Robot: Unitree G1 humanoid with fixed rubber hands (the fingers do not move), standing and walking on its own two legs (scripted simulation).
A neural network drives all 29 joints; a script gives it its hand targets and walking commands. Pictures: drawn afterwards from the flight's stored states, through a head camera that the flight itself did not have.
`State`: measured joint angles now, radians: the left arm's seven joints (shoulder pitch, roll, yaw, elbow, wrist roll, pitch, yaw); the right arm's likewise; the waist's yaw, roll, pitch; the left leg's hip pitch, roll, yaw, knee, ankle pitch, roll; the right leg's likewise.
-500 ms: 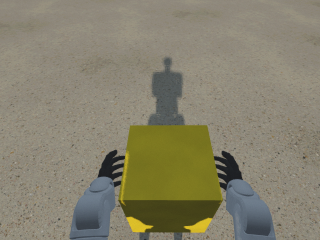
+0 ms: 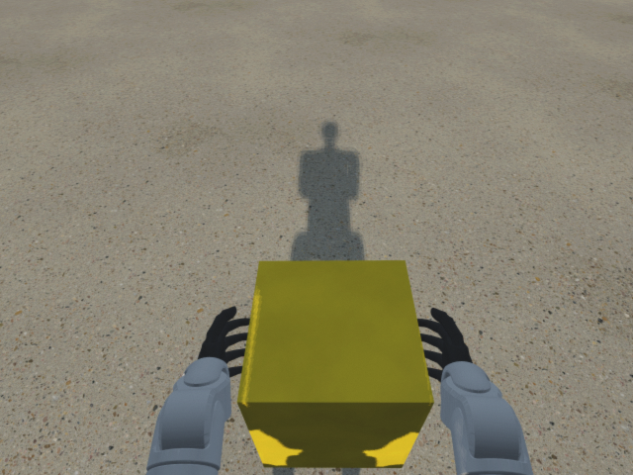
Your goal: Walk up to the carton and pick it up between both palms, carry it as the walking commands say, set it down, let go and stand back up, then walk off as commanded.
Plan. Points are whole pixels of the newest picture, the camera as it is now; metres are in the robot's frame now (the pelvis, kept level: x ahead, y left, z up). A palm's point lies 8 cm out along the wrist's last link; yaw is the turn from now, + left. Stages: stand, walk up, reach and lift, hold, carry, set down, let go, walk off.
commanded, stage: carry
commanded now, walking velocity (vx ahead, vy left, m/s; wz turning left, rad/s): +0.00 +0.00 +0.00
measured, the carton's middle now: (332, 367) +0.31 -0.01 -0.05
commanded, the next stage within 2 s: hold in 0.22 s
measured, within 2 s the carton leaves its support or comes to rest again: neither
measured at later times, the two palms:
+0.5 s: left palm (205, 370) +0.25 +0.15 +0.04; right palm (458, 394) +0.22 -0.15 +0.04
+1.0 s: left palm (188, 352) +0.27 +0.17 +0.05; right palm (429, 360) +0.27 -0.12 +0.04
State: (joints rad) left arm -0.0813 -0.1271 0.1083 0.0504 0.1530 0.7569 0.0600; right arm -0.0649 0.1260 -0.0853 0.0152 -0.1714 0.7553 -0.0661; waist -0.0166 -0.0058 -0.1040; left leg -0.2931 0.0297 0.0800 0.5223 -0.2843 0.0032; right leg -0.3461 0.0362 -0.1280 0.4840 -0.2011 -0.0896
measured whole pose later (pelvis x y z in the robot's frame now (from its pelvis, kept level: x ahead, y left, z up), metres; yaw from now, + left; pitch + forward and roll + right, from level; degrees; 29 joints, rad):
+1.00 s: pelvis -0.03 +0.05 +0.00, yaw +0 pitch -9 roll +0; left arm -0.44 -0.21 0.40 0.49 0.35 0.65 0.03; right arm -0.43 0.14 -0.35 0.45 -0.37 0.68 0.03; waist -0.04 0.05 0.05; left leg -0.11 -0.09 -0.04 0.54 -0.26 0.06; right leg -0.17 0.05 0.03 0.53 -0.19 -0.03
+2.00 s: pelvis -0.06 +0.04 -0.09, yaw +0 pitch +23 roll +0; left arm -0.62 -0.16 0.44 0.59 0.25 0.26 0.06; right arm -0.61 0.09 -0.40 0.56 -0.27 0.29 -0.01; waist -0.03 0.03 -0.02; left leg -1.08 -0.10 0.00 1.10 -0.41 0.05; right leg -1.14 0.06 0.02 1.06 -0.32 -0.03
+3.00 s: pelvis -0.08 +0.04 -0.24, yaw +1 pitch +39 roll +1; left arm -0.93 -0.04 0.43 0.69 0.17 0.27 0.10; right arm -0.91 -0.02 -0.40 0.67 -0.16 0.28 -0.06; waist -0.04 0.02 -0.09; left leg -1.80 -0.10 0.03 1.67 -0.55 0.04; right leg -1.85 0.05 -0.02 1.62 -0.44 -0.03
